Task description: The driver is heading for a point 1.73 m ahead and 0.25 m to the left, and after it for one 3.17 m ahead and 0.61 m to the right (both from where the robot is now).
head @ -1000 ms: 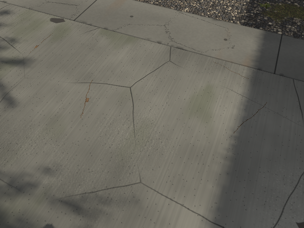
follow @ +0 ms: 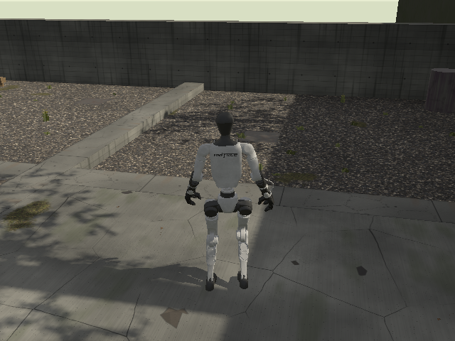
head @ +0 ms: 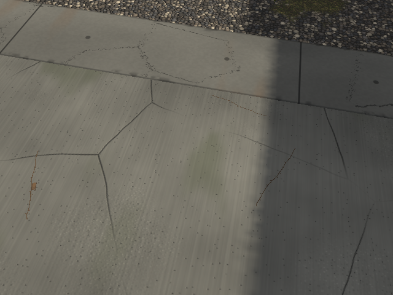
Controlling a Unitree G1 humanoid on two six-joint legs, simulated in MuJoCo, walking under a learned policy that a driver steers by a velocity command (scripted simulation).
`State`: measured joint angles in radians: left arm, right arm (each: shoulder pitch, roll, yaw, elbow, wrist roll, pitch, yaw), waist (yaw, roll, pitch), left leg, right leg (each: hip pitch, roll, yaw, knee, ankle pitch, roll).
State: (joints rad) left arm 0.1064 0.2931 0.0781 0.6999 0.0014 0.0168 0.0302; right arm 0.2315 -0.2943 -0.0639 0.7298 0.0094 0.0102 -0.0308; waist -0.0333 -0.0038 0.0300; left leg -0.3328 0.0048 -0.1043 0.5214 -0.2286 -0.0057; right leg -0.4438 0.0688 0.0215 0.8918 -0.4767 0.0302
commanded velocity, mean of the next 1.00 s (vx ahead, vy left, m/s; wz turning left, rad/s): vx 0.18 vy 0.00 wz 0.37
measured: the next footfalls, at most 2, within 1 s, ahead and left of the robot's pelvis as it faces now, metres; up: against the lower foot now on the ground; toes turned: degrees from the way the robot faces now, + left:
right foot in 0.14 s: +0.05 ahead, -0.12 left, +0.00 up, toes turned +8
left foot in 0.58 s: -0.02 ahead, +0.12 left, +0.00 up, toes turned +22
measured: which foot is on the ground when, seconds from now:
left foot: down 0.00-0.14, up 0.16-0.56, down 0.58-1.00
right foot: up 0.00-0.12, down 0.14-0.58, up 0.60-1.00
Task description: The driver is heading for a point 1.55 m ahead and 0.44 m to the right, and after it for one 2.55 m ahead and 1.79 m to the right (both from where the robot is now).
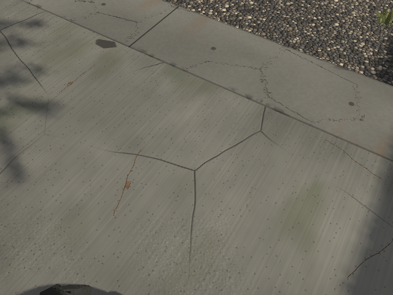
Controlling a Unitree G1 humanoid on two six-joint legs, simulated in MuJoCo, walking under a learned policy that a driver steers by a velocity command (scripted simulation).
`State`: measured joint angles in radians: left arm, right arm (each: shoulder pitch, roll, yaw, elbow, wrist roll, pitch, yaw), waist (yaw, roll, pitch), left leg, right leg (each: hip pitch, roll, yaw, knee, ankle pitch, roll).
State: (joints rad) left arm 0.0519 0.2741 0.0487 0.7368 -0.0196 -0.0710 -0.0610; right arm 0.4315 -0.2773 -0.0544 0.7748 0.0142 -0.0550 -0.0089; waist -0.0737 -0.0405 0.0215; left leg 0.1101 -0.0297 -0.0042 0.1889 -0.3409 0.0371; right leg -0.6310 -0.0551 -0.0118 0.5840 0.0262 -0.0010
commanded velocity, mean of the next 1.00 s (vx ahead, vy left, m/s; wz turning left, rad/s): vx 0.49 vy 0.00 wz -0.30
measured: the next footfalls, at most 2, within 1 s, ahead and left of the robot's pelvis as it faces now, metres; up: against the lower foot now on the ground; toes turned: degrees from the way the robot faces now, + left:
right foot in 0.08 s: +0.24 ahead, -0.13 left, +0.00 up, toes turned -2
left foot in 0.60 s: +0.53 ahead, +0.10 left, +0.00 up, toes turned -10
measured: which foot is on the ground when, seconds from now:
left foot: down 0.00-0.10, up 0.12-0.58, down 0.60-1.00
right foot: up 0.00-0.06, down 0.08-0.60, up 0.62-1.00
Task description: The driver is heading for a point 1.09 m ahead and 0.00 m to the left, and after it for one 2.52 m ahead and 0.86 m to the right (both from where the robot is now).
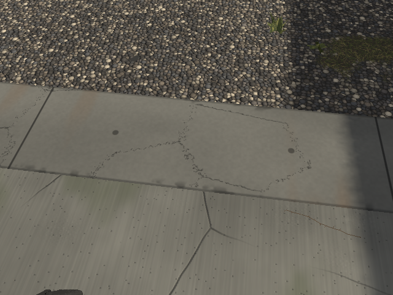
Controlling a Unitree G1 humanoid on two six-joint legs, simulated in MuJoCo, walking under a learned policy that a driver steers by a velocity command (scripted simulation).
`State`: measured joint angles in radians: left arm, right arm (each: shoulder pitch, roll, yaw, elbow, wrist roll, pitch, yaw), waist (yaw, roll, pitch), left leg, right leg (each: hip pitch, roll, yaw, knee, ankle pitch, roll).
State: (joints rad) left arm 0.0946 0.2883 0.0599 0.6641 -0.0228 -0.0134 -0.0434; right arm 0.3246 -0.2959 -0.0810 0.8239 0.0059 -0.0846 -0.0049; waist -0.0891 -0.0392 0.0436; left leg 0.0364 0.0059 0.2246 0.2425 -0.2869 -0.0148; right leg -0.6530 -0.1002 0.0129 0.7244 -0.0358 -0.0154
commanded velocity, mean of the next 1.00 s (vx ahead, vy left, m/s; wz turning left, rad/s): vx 0.50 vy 0.00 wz -0.06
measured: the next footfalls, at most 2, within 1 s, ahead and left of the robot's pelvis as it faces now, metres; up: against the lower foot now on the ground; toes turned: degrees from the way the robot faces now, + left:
right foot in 0.10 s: +0.23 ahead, -0.13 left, +0.00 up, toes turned -7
left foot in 0.64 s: +0.57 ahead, +0.02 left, +0.00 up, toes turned -9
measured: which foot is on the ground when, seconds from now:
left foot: down 0.00-0.12, up 0.14-0.62, down 0.64-1.00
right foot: up 0.00-0.08, down 0.10-0.64, up 0.66-1.00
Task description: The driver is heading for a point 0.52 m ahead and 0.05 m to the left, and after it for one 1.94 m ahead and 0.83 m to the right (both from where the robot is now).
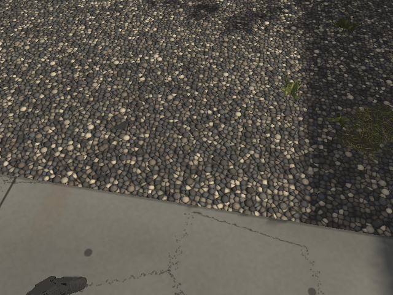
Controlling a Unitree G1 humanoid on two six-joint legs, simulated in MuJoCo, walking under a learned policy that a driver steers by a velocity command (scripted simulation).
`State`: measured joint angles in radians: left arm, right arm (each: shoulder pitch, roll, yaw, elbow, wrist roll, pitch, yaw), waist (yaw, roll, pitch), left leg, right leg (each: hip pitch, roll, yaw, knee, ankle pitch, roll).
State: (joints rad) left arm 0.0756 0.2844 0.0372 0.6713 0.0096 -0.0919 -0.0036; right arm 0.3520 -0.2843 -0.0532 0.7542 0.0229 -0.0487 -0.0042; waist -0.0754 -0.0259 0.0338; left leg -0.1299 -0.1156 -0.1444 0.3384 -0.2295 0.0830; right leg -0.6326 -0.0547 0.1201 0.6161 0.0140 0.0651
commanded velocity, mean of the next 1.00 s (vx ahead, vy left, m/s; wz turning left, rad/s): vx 0.36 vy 0.00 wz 0.25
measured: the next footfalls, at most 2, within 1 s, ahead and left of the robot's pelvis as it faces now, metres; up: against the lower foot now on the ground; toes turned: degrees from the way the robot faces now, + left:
right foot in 0.14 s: +0.24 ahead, -0.15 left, +0.00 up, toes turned +6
left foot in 0.64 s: +0.48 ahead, +0.16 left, +0.00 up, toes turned +25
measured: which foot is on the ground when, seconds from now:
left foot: down 0.00-0.16, up 0.18-0.62, down 0.64-1.00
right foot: up 0.00-0.12, down 0.14-0.62, up 0.64-1.00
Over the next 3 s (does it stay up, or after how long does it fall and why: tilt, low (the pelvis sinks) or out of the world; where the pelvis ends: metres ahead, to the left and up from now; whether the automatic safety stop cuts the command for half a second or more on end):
stays up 0.53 -0.05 -0.02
